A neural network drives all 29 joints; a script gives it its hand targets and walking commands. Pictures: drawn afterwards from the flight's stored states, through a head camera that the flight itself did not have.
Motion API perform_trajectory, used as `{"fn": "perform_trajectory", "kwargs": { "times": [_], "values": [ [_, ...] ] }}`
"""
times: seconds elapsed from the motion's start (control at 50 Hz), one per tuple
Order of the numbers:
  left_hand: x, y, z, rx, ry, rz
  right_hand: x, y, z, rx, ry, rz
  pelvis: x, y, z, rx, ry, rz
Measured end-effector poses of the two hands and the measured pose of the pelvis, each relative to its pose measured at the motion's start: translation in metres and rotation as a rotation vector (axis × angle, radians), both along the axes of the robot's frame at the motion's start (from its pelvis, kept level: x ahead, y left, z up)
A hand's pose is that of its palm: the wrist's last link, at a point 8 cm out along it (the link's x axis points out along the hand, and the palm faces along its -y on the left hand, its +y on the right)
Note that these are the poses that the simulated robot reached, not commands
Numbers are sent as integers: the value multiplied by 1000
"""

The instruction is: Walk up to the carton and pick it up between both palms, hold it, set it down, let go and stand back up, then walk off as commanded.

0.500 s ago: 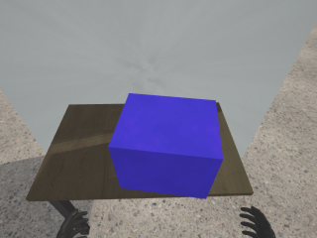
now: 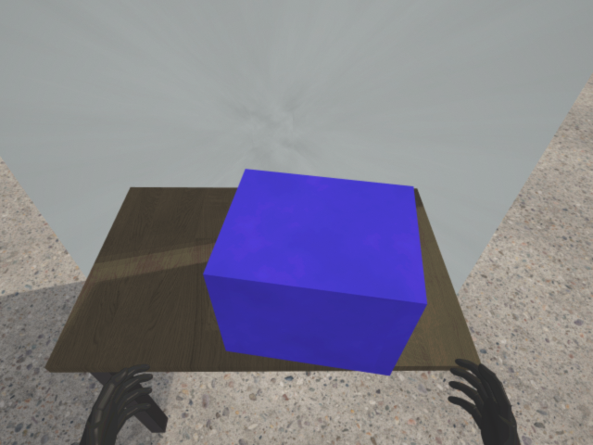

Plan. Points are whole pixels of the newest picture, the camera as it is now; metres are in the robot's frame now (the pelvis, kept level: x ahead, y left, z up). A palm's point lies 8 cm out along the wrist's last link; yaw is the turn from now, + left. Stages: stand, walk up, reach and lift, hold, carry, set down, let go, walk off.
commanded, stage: reach and lift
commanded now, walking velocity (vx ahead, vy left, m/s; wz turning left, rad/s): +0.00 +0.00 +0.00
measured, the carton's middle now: (316, 271) +0.44 -0.03 -0.07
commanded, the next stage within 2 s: none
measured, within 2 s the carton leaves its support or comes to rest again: neither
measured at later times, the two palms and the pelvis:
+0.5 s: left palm (109, 388) +0.22 +0.26 -0.02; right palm (486, 380) +0.23 -0.25 -0.03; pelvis +0.00 -0.01 +0.00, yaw +1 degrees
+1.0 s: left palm (123, 325) +0.30 +0.25 +0.01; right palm (490, 331) +0.28 -0.26 +0.01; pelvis +0.01 -0.01 +0.01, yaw +0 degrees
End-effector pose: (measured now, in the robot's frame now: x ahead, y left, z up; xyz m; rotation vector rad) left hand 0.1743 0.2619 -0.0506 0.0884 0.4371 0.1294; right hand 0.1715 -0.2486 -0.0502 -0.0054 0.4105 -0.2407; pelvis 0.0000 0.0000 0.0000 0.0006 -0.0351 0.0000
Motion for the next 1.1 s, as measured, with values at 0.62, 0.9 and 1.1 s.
{"fn": "perform_trajectory", "kwargs": {
  "times": [0.62,0.9,1.1],
  "values": [
    [68,-1,38,-25,-105,-20,76,-3,32,31,-101,20,8,-13,3,-2,51,14],
    [99,-6,51,-64,-83,-29,92,-5,50,30,-94,3,14,-10,10,-9,67,5],
    [145,-14,77,-74,-128,-59,123,-10,78,13,-127,19,11,-4,12,-13,89,-3]
  ]
}}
